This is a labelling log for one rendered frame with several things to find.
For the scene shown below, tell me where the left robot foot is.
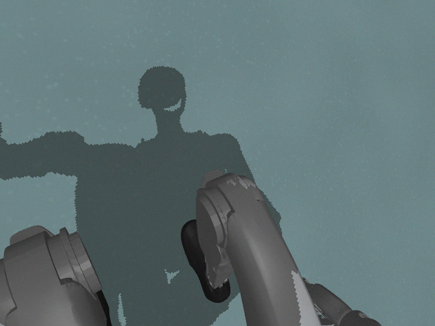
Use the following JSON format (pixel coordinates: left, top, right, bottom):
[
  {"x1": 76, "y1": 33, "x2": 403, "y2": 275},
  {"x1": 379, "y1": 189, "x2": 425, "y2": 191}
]
[{"x1": 97, "y1": 290, "x2": 112, "y2": 326}]

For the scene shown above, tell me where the right robot hand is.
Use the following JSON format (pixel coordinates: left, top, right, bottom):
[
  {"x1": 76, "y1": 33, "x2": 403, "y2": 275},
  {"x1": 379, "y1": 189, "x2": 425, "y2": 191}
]
[{"x1": 302, "y1": 277, "x2": 352, "y2": 326}]

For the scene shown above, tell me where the right robot foot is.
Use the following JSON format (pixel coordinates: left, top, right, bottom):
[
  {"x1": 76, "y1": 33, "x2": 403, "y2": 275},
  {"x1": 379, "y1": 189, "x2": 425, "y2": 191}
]
[{"x1": 181, "y1": 219, "x2": 230, "y2": 303}]

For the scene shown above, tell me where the right robot arm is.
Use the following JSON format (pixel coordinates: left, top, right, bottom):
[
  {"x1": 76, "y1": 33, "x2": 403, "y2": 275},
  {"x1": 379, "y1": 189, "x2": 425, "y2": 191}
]
[{"x1": 339, "y1": 310, "x2": 382, "y2": 326}]

